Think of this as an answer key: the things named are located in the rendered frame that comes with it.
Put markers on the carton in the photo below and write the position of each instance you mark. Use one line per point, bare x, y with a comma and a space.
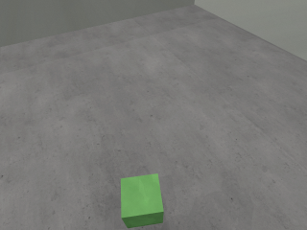
141, 200

